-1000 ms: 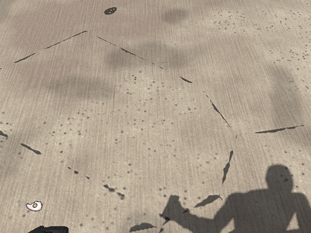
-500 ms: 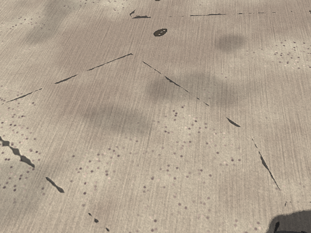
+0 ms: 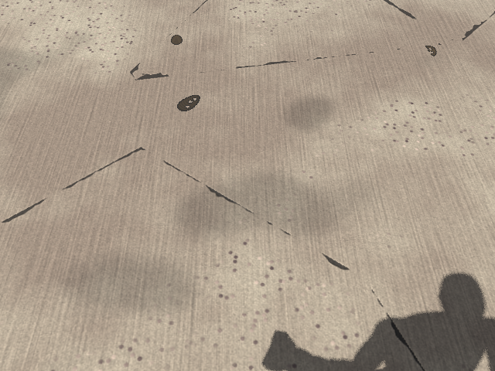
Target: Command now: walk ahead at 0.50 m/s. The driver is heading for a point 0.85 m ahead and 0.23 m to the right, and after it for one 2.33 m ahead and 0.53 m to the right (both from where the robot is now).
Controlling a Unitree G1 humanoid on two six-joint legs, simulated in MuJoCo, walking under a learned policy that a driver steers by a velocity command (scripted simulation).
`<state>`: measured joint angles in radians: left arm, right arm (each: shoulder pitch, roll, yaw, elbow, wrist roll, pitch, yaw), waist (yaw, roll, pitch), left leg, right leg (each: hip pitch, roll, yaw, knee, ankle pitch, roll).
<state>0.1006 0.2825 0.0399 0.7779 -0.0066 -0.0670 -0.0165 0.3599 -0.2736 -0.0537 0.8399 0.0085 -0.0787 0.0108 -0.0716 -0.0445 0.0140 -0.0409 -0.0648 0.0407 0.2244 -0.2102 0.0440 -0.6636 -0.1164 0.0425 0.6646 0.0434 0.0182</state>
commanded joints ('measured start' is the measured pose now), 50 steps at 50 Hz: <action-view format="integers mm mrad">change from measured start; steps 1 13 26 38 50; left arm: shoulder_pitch -112 158 254 217 63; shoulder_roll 53 123 161 147 31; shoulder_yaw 7 38 49 40 42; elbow -88 -17 82 62 9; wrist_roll -8 7 -9 -48 -14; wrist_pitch -18 -16 -21 -27 27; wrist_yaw -14 -11 15 16 1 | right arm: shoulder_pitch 15 -102 -347 -21 -145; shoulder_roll -177 -144 -48 -144 -127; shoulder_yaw -42 -22 0 -40 -41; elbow -28 -66 -122 -50 7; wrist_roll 10 15 5 -7 -24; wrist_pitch -4 -26 -2 -10 -33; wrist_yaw -9 -9 6 1 -24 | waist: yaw -4 130 144 -32 48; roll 96 -11 -9 194 87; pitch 49 -70 46 -174 46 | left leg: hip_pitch -40 -697 -573 225 -67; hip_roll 278 166 160 431 294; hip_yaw -126 -108 -53 -505 78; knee -77 978 374 61 -121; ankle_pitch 200 -154 315 -171 266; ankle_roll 158 -4 -55 169 112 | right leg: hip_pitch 52 669 562 -90 5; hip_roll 29 -166 -83 59 -9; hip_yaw -20 350 25 71 12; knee -92 -422 -546 624 137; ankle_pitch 51 -300 -51 -514 13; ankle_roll -12 -249 -218 -65 -30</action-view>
